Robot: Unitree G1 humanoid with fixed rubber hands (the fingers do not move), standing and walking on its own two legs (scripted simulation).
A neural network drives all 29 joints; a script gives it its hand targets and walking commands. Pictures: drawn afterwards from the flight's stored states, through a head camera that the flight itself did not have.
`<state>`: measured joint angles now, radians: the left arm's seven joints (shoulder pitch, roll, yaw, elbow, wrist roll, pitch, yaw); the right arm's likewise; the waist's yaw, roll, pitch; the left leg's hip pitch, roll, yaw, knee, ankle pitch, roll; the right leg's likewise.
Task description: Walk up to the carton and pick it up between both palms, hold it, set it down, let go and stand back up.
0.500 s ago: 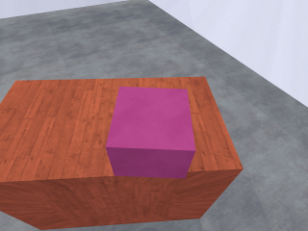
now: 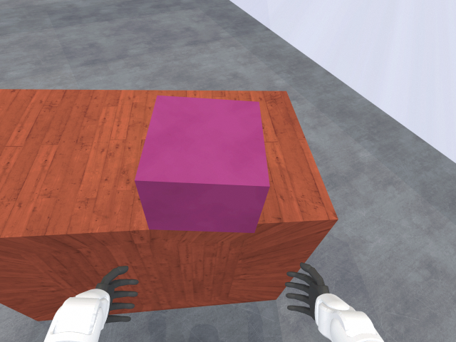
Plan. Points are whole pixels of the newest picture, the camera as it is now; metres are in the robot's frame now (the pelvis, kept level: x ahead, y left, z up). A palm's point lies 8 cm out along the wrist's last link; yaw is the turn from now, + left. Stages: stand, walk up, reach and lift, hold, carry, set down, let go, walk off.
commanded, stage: reach and lift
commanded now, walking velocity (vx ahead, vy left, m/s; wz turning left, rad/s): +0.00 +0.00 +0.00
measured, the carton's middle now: (205, 163) +0.48 +0.02 +0.01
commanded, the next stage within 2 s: none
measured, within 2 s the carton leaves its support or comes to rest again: neither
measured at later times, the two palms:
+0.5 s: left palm out of the picture +0.16 +0.22 -0.04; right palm out of the picture +0.14 -0.20 -0.04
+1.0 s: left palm (68, 326) +0.18 +0.23 -0.02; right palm (332, 311) +0.18 -0.18 -0.01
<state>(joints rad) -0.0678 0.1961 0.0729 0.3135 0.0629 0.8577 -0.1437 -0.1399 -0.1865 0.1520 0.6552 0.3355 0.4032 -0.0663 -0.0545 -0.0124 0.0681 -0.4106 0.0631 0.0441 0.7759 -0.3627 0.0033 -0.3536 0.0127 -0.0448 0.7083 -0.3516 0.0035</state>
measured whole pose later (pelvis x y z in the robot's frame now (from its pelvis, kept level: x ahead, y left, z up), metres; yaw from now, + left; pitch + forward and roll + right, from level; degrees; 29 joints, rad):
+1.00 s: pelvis -0.04 +0.00 +0.02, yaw +3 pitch -4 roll +0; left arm -0.01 0.27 -0.03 0.58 -0.17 0.14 -0.05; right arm 0.08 -0.08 -0.02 0.44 0.07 0.14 -0.07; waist -0.02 -0.01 0.00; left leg -0.29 0.00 0.04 0.54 -0.18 0.02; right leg -0.21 -0.01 0.00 0.57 -0.29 0.01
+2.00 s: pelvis +0.02 -0.02 +0.03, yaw +3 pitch -2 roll +0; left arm -0.09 0.30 0.00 0.55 -0.24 -0.19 -0.11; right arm -0.02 -0.12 0.05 0.49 0.24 -0.24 -0.16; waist -0.01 -0.04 0.04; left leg -0.18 0.02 0.03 0.45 -0.22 -0.01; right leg -0.08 0.01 -0.01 0.44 -0.32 -0.02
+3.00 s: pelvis +0.00 +0.00 +0.02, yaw +2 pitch +12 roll -2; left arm -0.87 0.33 -0.02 1.11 -0.23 -0.02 -0.04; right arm -0.77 -0.28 0.06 1.03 0.38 -0.04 -0.12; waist -0.06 0.00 -0.15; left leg -0.53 0.04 0.03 0.49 -0.18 0.00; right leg -0.41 0.03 -0.01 0.42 -0.23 0.00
